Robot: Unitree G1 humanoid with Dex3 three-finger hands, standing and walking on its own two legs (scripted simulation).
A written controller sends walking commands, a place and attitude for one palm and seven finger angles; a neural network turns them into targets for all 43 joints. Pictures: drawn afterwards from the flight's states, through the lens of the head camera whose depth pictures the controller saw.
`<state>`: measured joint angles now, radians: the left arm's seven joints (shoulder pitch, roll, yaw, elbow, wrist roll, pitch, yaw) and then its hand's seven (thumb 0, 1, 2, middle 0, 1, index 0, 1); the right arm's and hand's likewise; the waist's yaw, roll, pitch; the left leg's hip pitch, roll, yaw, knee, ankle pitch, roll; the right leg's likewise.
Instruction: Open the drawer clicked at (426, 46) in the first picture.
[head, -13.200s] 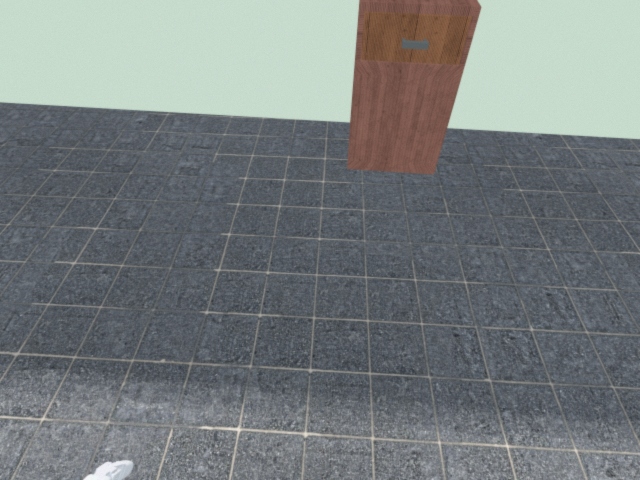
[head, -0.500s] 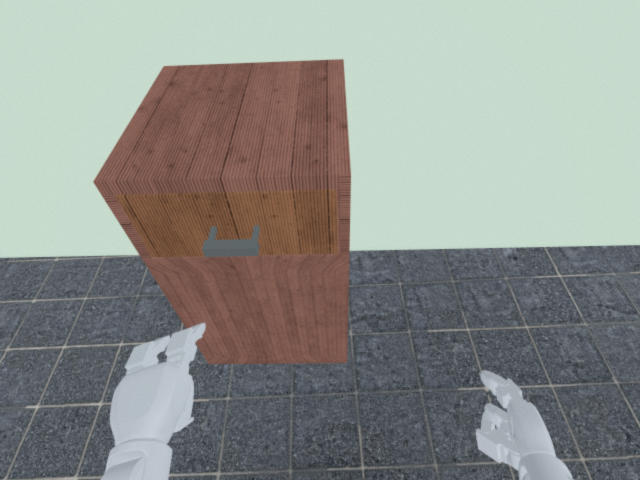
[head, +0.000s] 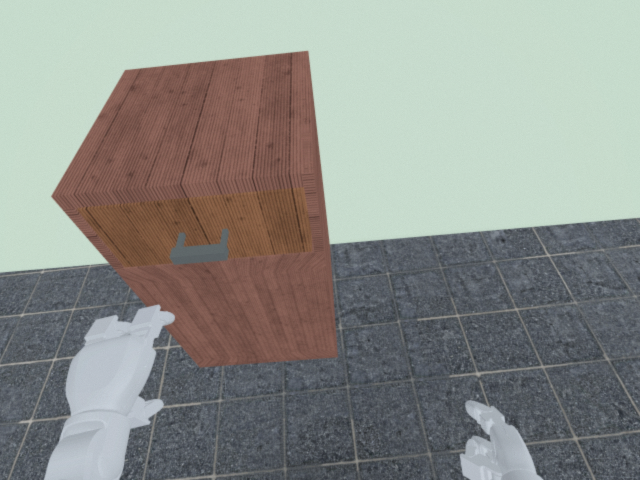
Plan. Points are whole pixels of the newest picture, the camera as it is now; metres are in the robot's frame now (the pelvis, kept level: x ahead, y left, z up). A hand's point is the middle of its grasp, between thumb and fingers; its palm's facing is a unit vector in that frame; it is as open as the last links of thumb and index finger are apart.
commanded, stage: raise the hand with hooked fingers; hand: left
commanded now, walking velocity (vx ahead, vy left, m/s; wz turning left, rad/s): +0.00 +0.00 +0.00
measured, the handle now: (201, 245) +0.51 +0.29 -0.08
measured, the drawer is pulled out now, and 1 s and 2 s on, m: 0.00 0.00 0.00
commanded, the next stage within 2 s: move the hooked fingers above the handle in 1.04 s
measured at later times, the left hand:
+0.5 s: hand (107, 300) +0.30 +0.29 +0.08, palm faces +0.12 -0.09 -0.99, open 13.7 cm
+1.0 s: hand (82, 291) +0.30 +0.32 +0.09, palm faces +0.08 -0.10 -0.99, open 13.9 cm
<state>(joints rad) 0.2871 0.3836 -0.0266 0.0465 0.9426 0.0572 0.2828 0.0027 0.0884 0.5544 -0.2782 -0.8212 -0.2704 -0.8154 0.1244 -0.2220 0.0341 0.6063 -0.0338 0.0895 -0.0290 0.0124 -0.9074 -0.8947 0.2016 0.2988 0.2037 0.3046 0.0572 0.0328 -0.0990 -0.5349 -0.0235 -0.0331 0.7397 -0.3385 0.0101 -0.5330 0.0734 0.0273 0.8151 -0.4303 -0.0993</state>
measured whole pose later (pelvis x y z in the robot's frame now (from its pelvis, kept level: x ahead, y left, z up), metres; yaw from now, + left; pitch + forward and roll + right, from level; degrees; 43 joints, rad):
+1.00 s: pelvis -0.01 +0.09 +0.03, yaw +0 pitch +2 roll +0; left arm -0.08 0.43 -0.10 0.08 0.97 0.10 0.16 0.00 -0.49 0.30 -0.32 -1.20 -0.32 -1.20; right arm 0.19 -0.24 0.00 0.64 0.00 0.09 -0.02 0.01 -0.91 -0.90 0.20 0.30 0.20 0.30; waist 0.08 0.06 -0.01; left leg -0.32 -0.09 -0.06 0.55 -0.26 0.06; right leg -0.28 0.01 0.06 0.54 -0.30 0.00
